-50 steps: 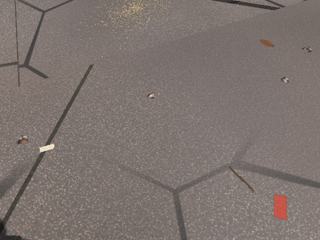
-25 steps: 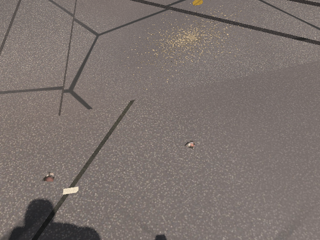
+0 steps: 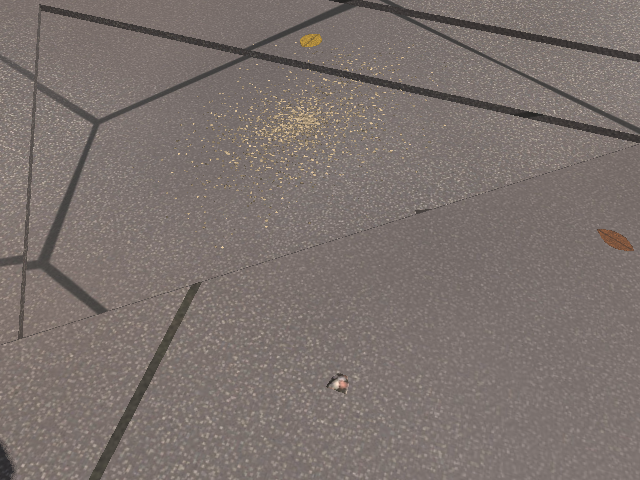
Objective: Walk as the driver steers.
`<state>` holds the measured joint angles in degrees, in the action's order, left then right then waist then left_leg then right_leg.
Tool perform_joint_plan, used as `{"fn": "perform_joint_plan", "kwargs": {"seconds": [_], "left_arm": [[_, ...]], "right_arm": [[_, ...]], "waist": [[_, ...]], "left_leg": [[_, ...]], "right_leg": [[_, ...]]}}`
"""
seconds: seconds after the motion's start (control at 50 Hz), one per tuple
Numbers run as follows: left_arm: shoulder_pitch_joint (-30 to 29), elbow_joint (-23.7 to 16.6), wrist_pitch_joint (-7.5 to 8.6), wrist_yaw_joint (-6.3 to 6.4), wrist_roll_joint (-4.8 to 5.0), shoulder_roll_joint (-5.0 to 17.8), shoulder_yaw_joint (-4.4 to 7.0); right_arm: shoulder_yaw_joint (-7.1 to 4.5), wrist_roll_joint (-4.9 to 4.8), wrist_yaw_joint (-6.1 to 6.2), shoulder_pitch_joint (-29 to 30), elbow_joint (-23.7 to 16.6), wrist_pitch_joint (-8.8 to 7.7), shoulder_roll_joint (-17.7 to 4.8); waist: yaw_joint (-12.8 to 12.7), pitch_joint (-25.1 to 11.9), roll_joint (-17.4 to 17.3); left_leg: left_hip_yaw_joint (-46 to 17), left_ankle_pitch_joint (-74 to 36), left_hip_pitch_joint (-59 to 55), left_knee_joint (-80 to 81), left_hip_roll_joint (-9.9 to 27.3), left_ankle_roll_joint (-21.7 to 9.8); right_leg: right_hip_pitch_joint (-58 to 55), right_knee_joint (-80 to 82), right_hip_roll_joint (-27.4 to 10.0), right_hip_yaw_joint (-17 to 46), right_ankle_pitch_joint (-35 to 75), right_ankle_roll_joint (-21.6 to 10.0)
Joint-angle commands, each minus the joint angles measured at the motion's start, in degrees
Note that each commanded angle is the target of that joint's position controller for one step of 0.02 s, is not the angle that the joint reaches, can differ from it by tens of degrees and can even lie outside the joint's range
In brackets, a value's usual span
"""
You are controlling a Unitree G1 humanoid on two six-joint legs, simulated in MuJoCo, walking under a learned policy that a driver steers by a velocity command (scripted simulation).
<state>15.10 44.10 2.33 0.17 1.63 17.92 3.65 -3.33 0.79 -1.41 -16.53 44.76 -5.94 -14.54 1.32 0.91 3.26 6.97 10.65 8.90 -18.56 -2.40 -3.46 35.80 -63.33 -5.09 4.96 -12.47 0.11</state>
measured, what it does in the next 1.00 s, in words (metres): walks ahead, turning right: right foot, then left foot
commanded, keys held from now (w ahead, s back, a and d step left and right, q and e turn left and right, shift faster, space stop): w+e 0.60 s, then w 0.06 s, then q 0.22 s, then s+q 0.12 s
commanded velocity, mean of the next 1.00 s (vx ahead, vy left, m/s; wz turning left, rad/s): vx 0.41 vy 0.00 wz -0.33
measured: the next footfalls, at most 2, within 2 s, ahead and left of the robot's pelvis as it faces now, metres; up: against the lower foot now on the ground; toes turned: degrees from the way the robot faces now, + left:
right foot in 0.32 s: +0.32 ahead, -0.16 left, +0.00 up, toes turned -13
left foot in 0.80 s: +0.65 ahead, -0.06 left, +0.00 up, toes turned -24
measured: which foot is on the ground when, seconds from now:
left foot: down 0.00-0.34, up 0.36-0.78, down 0.80-1.00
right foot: up 0.00-0.30, down 0.32-0.80, up 0.82-1.00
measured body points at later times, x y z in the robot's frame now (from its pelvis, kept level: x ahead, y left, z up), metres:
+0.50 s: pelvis +0.26 -0.08 -0.01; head +0.30 -0.10 +0.44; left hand +0.45 +0.16 -0.11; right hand +0.33 -0.38 -0.11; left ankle +0.29 +0.10 -0.66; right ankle +0.28 -0.15 -0.74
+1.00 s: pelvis +0.50 -0.09 -0.01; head +0.55 -0.09 +0.44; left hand +0.72 +0.12 -0.13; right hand +0.54 -0.38 -0.11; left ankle +0.61 -0.04 -0.74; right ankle +0.41 -0.21 -0.67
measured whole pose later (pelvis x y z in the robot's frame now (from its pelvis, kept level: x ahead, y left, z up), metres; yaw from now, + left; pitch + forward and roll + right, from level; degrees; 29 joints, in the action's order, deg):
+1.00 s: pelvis +0.50 -0.09 -0.01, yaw -19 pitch +2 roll -1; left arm 11.3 39.8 -0.1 2.2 -0.3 16.6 3.0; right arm -2.4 0.2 -1.7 -9.0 41.8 -2.5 -14.9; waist 0.8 4.1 0.9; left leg -3.4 4.5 23.0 -25.9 -4.2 -3.1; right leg 27.7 -63.9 1.5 4.3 -28.4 3.5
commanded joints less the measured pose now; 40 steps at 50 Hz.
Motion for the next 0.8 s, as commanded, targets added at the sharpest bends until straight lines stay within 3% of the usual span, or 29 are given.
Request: {"fn": "perform_joint_plan", "kwargs": {"seconds": [0.02, 0.1, 0.2, 0.22, 0.26, 0.28, 0.3, 0.32, 0.34, 0.36, 0.38, 0.4, 0.42, 0.44, 0.48, 0.52, 0.58, 0.64, 0.68, 0.74, 0.78, 0.8], "left_arm": [[1.2, -3.4, -0.03, 0.03, -0.23, 1.8, 0.69], [-5.6, -5.6, 0.46, -1.37, -0.41, 0.4, 0.06], [-14.0, -10.4, 0.55, -3.31, -0.32, -0.4, -0.51], [-14.5, -11.3, 0.51, -3.68, -0.28, -0.2, -0.39], [-12.5, -12.0, 0.21, -4.01, -0.3, 1.4, 0.46], [-9.0, -11.5, -0.06, -3.96, -0.32, 2.8, 1.26], [-2.1, -10.1, -0.23, -3.66, -0.23, 5.1, 2.59], [7.5, -7.8, -0.55, -2.69, -0.31, 8.6, 4.53], [10.5, -7.0, -0.75, -1.54, -0.21, 15.2, 5.95], [10.4, -9.0, 0.27, -1.86, -0.44, 14.6, 5.14], [9.5, -8.6, 0.93, -2.21, -0.87, 10.2, 3.9], [6.5, -8.6, 1.33, -2.21, -0.74, 8.4, 3.33], [2.4, -9.2, 1.41, -2.17, -0.54, 6.8, 2.78], [-0.4, -10.1, 1.43, -1.97, -0.94, 5.0, 2.19], [-2.0, -10.6, 1.6, -1.52, -1.24, 5.0, 2.1], [-0.8, -9.9, 1.83, -0.81, -1.09, 6.3, 2.4], [1.9, -8.5, 1.44, 0.19, -0.71, 7.2, 2.66], [3.9, -7.3, 1.05, 0.59, -0.5, 7.1, 2.54], [5.7, -5.8, 1.0, 0.64, -0.49, 6.7, 2.32], [6.5, -4.3, 0.48, 1.03, -1.12, 6.0, 2.02], [4.2, -4.3, 0.21, 1.12, -1.36, 5.7, 1.87], [4.0, -4.7, 0.31, 1.16, -1.71, 4.8, 1.51]], "right_arm": [[-1.85, 0.21, 0.69, 2.9, -2.5, -1.36, -7.1], [-2.11, -0.17, 1.47, 1.9, -1.1, -0.6, -8.7], [-2.73, -1.22, 1.94, -2.8, 1.5, 1.4, -10.7], [-2.84, -1.44, 2.02, -2.8, 1.7, 1.87, -11.1], [-3.26, -1.71, 2.41, -1.6, 1.4, 2.61, -12.8], [-3.51, -1.88, 2.72, -1.0, 1.1, 3.02, -13.7], [-3.61, -2.07, 2.96, -0.1, 0.9, 3.4, -14.2], [-3.18, -2.18, 3.18, 0.7, 0.3, 3.24, -13.5], [-0.9, 0.22, 2.56, -4.1, -2.2, 2.21, -6.1], [0.14, -0.37, 1.53, -3.3, -3.8, -0.27, -5.5], [-1.18, -2.77, 0.77, 4.2, -5.3, -1.7, -10.0], [-0.88, -3.22, 0.66, 6.4, -6.4, -2.39, -9.5], [-0.95, -1.97, 1.09, 6.1, -5.6, -2.42, -9.1], [-1.44, -0.99, 1.34, 5.2, -5.1, -1.87, -9.6], [-1.59, -0.29, 1.33, 3.5, -4.9, -0.44, -8.9], [-1.23, 0.21, 1.61, 4.8, -5.3, 0.45, -7.4], [-0.47, 0.11, 1.71, 11.9, -7.2, 0.59, -5.7], [0.06, -0.56, 0.87, 16.9, -8.0, 0.02, -4.9], [-0.02, -0.75, 0.18, 18.6, -8.4, -0.58, -5.5], [-0.62, -0.12, -0.7, 17.7, -8.4, -1.39, -6.9], [-1.29, 0.12, -0.81, 12.0, -6.6, -1.75, -7.9], [-1.85, 0.56, -0.7, 7.3, -5.4, -1.99, -9.5]], "waist": [[-1.6, 0.6, -6.5], [0.8, 2.5, -5.7], [3.7, 5.2, -5.0], [3.3, 5.0, -5.3], [0.9, 2.0, -7.7], [-1.4, -0.6, -8.9], [-5.5, -4.4, -8.8], [-10.7, -9.1, -6.4], [-7.0, -14.0, 8.2], [-6.2, -23.5, 8.5], [-8.9, -18.0, 2.2], [-6.8, -10.6, 0.1], [-3.8, -6.3, -3.8], [-1.7, -4.5, -3.1], [0.2, -3.8, -1.6], [0.1, -2.9, -1.4], [-2.3, -1.4, 0.1], [-4.8, -1.3, 2.0], [-5.8, -0.5, 2.3], [-5.5, -1.1, 3.4], [-2.3, -3.6, 3.5], [-0.2, -7.1, 1.5]], "left_leg": [[-7.9, -18.0, -2.3, 10.4, 16.3, -7.7], [-1.6, -18.2, -4.4, 11.1, 15.3, -6.1], [1.4, -22.6, -13.7, 8.0, 18.5, -5.4], [2.2, -26.5, -15.1, 6.3, 18.9, -4.9], [4.1, -44.5, -16.3, -0.1, 18.7, -3.7], [4.7, -53.4, -16.4, -6.0, 18.5, -3.1], [5.6, -56.5, -14.0, -15.6, 17.4, -2.1], [6.2, -48.1, -5.0, -29.7, 15.0, 0.0], [5.2, -1.0, 19.6, -51.2, 7.1, 3.4], [-8.7, 24.3, 32.1, -62.8, -1.0, 4.1], [-13.3, 19.5, 37.7, -63.4, 2.7, 2.8], [-12.5, 14.1, 37.9, -58.7, 5.0, 1.9], [-12.1, 10.7, 34.7, -53.5, 7.3, 2.2], [-12.1, 8.4, 30.7, -49.7, 8.8, 2.8], [-11.4, 5.9, 26.5, -46.2, 9.1, 4.5], [-10.3, 2.6, 26.0, -41.3, 8.5, 6.5], [-10.0, -7.7, 26.1, -28.4, 6.7, 7.8], [-9.3, -16.1, 22.0, -17.4, 4.4, 7.6], [-9.5, -18.3, 21.3, -14.1, 4.2, 6.7], [-9.2, -15.4, 21.0, -10.2, 3.4, 3.4], [-7.2, -15.3, 14.0, -7.0, 1.8, 0.5], [-8.2, -26.3, 5.6, -6.6, 3.3, -1.3]], "right_leg": [[5.4, 3.4, -2.0, 3.1, 7.4, 0.7], [4.3, 16.5, -1.3, -0.9, 16.7, 0.0], [7.5, 24.8, -0.4, -5.5, 12.6, -2.4], [6.7, 25.7, 0.2, -6.6, 10.2, -3.2], [0.1, 26.2, 3.7, -10.1, 4.7, -5.4], [-5.1, 25.9, 5.9, -11.6, 1.8, -6.7], [-14.5, 28.0, 8.2, -12.2, 1.9, -8.5], [-30.5, 32.4, 8.5, -9.0, 5.7, -11.0], [-52.1, 32.7, -6.2, 16.1, 6.2, -18.7], [-60.6, 43.2, -15.0, 43.7, -2.8, -26.8], [-57.1, 46.1, -13.2, 37.0, -2.7, -22.6], [-48.4, 46.4, -11.0, 28.7, 0.8, -20.2], [-39.8, 46.8, -8.2, 22.4, 6.3, -18.2], [-33.6, 47.8, -6.2, 18.2, 11.2, -17.2], [-27.3, 49.9, -4.2, 15.3, 16.2, -17.2], [-23.5, 50.5, -2.9, 11.9, 20.0, -17.3], [-21.7, 50.0, -0.4, 9.2, 17.0, -15.0], [-21.8, 49.1, 0.3, 8.6, 10.8, -12.8], [-24.3, 47.4, -1.4, 9.7, 11.6, -12.5], [-31.4, 41.1, -3.8, 10.9, 21.7, -10.5], [-33.0, 34.5, -2.5, 9.3, 31.5, -8.2], [-31.4, 26.9, 0.7, 6.8, 33.2, -6.2]]}}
